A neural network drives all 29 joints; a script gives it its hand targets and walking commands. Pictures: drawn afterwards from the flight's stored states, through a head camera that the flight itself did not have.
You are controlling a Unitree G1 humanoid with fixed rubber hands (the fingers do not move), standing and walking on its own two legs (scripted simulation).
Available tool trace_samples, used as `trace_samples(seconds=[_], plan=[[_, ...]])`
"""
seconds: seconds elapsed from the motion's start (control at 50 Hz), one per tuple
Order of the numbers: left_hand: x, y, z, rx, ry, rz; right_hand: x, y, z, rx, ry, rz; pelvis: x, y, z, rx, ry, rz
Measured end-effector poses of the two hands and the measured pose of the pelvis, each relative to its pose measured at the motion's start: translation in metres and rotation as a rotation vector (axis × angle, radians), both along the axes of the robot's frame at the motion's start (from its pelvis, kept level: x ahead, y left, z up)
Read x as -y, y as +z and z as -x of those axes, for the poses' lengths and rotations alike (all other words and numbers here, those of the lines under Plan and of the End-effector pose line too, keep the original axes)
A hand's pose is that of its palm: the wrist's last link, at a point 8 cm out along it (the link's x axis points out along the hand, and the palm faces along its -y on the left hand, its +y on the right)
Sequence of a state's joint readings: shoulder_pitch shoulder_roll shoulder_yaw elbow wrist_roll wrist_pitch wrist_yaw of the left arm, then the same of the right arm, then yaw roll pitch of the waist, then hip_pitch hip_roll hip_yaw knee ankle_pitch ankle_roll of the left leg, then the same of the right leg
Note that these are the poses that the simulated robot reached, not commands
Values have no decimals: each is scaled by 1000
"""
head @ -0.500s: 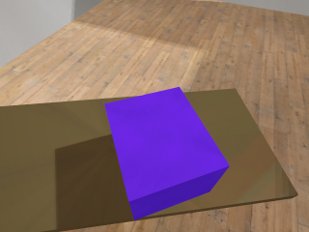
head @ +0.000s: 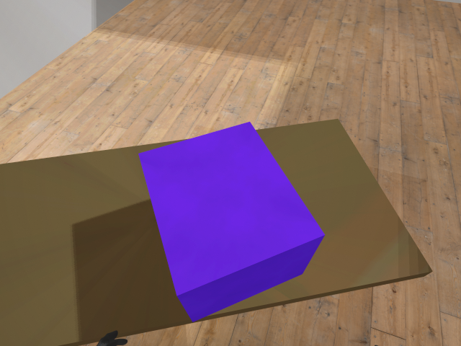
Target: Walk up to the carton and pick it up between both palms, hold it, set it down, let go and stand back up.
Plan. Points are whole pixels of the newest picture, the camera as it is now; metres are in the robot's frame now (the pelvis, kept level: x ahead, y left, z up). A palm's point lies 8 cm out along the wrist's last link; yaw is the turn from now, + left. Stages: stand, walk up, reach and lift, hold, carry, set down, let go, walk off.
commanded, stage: walk up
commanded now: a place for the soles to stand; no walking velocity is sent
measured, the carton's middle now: (223, 215) +0.39 +0.03 -0.06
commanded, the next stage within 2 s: none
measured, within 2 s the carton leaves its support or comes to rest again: neither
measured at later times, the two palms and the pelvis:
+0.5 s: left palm out of the picture +0.02 +0.26 -0.11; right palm out of the picture +0.04 -0.26 -0.11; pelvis -0.04 -0.01 +0.00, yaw +3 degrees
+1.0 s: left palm out of the picture -0.01 +0.26 -0.11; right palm out of the picture +0.06 -0.26 -0.10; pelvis -0.06 -0.01 +0.00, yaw +4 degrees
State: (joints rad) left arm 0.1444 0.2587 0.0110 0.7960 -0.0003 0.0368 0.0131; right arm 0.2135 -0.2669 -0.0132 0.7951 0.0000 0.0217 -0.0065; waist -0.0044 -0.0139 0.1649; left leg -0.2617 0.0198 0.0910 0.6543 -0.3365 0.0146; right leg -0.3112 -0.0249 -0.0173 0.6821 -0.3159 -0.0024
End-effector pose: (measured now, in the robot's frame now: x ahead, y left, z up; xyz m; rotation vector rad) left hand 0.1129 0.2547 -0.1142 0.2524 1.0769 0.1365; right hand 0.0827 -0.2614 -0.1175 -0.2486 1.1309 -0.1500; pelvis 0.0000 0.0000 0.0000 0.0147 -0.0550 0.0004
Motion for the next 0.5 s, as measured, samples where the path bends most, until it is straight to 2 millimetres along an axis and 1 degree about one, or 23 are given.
trace_samples(seconds=[0.1,0.18,0.24,0.4,0.44,0.5], plan=[[7,2,17,11,2,4,11,5,-3,36,11,4,8,0,11,6,2,5],[8,4,32,18,20,9,13,7,0,56,27,5,10,1,19,2,17,6],[6,5,42,15,27,13,10,9,8,61,36,3,8,2,26,4,24,5],[-2,6,66,27,42,23,-1,11,39,29,35,-11,5,4,39,-3,36,11],[-3,6,74,24,49,20,-2,10,42,22,37,-13,6,4,41,-3,40,11],[-2,5,90,11,64,15,-1,9,43,21,43,-19,8,3,44,-3,46,9]])
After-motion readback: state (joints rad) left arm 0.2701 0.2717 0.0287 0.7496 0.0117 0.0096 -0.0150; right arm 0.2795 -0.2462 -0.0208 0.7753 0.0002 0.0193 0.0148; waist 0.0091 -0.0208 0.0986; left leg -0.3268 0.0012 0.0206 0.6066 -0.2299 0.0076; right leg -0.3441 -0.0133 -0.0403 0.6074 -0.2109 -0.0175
